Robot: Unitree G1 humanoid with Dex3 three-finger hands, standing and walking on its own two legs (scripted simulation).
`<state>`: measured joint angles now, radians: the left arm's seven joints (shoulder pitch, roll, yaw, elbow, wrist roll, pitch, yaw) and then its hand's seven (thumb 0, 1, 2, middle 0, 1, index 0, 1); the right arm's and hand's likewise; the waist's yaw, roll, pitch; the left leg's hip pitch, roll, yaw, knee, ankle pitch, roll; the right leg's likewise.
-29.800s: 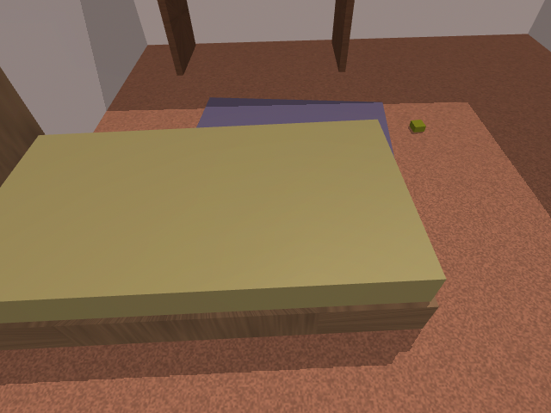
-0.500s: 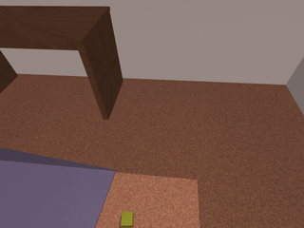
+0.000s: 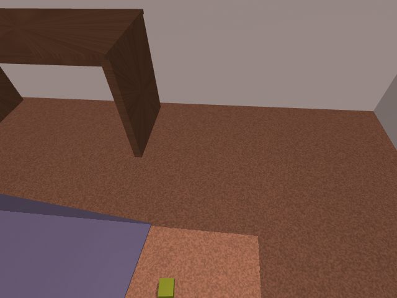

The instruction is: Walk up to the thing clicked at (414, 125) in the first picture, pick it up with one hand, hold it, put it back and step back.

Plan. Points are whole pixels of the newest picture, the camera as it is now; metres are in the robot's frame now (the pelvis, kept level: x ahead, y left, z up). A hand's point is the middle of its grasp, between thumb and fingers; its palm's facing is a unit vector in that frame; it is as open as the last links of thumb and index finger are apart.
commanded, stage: stand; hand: left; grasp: from above
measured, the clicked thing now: (166, 288) +0.32 +0.21 -0.76
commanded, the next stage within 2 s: rise first in 0.66 s
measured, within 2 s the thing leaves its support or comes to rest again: neither
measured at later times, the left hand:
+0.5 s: hand out of the picture +0.07 +0.26 -0.16, palm faces -0.03 -0.94 -0.35, open 7.4 cm
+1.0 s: hand out of the picture +0.15 +0.25 -0.17, palm faces -0.04 -0.94 -0.34, open 9.1 cm
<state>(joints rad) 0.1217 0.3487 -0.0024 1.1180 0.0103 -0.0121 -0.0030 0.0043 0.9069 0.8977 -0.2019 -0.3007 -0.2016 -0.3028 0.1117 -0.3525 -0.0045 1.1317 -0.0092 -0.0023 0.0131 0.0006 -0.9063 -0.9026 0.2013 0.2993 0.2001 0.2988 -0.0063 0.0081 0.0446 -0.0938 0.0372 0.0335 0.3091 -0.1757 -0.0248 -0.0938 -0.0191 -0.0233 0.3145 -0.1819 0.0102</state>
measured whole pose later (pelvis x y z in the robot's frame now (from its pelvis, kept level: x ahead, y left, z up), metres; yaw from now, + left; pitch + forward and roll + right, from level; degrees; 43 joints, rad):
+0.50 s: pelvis +0.00 +0.00 +0.00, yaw +0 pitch -2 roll +0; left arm 0.13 0.35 0.00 1.12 0.01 -0.01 0.00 0.00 0.91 0.90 -0.20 -0.30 -0.20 -0.30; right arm 0.11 -0.35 0.00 1.13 -0.01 0.00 0.01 0.00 -0.91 -0.90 0.20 0.30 0.20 0.30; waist -0.01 0.01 0.05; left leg -0.10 0.04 0.03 0.31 -0.18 -0.02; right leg -0.09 -0.02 -0.02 0.31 -0.18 0.01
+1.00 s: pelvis -0.02 +0.00 -0.02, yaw +0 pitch +6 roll +0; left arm -0.07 0.34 0.13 1.07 0.11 -0.02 -0.03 0.00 0.48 0.95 -0.12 -0.71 -0.13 -0.71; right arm 0.20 -0.26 -0.03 0.81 0.02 -0.04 -0.02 0.00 -0.93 -0.91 0.20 0.30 0.20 0.30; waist -0.03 -0.02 0.02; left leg -0.43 0.04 0.02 0.59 -0.27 -0.02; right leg -0.42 -0.03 -0.03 0.59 -0.28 0.01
